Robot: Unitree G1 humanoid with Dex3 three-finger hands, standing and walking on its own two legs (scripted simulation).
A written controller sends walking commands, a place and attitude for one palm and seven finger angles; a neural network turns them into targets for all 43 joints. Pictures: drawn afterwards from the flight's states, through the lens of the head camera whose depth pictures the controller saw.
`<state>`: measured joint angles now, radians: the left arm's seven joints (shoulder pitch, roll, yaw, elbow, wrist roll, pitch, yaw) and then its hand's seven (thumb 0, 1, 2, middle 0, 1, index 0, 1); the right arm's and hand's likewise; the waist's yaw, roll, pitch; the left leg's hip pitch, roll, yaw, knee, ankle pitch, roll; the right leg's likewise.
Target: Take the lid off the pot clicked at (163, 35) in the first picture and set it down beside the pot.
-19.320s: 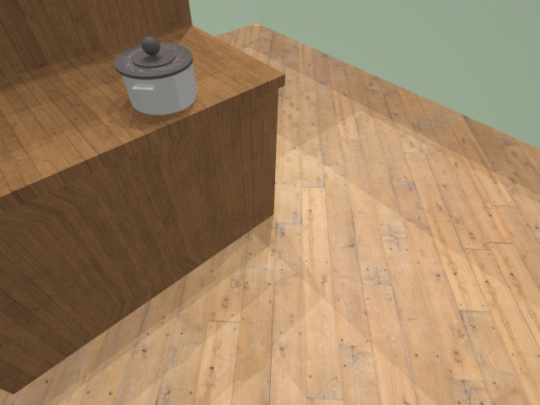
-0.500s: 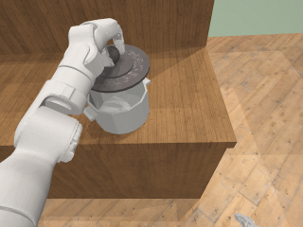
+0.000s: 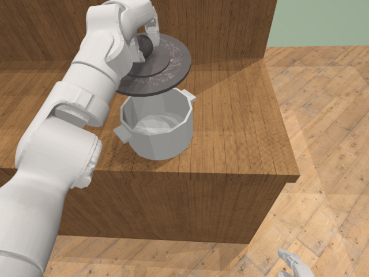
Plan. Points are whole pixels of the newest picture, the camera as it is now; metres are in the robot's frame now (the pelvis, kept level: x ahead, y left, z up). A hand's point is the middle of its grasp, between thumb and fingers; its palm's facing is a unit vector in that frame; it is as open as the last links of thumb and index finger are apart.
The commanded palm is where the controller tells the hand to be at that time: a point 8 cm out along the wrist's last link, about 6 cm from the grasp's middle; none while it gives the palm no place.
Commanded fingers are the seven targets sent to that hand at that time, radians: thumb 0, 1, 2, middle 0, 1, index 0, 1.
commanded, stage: lift the lid straight up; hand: left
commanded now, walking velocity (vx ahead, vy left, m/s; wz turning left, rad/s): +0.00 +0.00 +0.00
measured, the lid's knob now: (142, 46) +0.51 +0.08 +0.25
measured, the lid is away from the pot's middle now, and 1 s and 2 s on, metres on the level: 0.01 0.08 0.18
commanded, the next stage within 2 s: move the lid sideways beside the pot in 0.40 s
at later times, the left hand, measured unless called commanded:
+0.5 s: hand (137, 34) +0.49 +0.08 +0.28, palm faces -0.21 -0.08 -0.98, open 7.7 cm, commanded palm +0.47 +0.09 +0.35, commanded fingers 0.00 0.67 0.96 -1.00 -1.12 -0.82 -1.06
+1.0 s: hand (99, 40) +0.48 +0.15 +0.28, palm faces -0.19 -0.05 -0.98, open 7.7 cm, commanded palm +0.47 +0.15 +0.35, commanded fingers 0.00 0.67 0.96 -1.00 -1.12 -0.82 -1.06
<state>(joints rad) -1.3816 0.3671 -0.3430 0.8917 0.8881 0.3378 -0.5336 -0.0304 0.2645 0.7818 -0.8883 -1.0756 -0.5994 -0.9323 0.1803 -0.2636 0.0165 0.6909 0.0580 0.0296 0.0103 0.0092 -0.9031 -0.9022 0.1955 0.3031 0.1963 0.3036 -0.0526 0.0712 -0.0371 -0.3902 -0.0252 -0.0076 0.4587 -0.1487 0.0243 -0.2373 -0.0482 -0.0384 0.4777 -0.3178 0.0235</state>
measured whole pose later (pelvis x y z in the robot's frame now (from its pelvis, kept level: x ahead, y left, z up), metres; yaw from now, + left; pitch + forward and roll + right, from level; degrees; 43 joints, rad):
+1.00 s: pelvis +0.00 +0.00 +0.00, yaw +0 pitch +5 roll +0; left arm -1.38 0.51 -0.31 0.85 0.93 0.31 -0.60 -0.02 0.28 0.79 -0.92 -1.09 -0.59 -0.93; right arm 0.17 -0.27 0.02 0.66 0.07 0.05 0.00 0.01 -0.90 -0.90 0.20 0.30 0.20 0.30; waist -0.05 0.05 -0.02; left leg -0.40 -0.02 -0.02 0.47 -0.15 0.02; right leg -0.23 -0.04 -0.04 0.46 -0.31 0.02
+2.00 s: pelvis +0.00 +0.01 +0.00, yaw +0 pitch +5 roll -2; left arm -1.34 0.74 -0.19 0.91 0.96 0.18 -0.63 -0.02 0.28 0.79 -0.93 -1.10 -0.59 -0.92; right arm 0.22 -0.29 0.02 0.68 0.09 0.09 -0.02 0.01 -0.90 -0.90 0.20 0.30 0.20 0.30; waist -0.07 0.06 -0.01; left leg -0.43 -0.01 -0.02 0.51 -0.17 0.03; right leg -0.23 -0.03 -0.05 0.44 -0.30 0.03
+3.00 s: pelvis +0.00 +0.01 +0.00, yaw -1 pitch +6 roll -2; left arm -1.37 0.82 -0.17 1.05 0.99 0.15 -0.63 -0.02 0.29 0.79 -0.93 -1.10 -0.58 -0.92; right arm 0.27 -0.30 0.03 0.71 0.10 0.08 -0.04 0.01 -0.90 -0.90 0.20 0.30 0.20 0.30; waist -0.09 0.05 0.01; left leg -0.46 0.00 -0.02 0.53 -0.19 0.03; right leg -0.25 -0.01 -0.04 0.43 -0.29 0.03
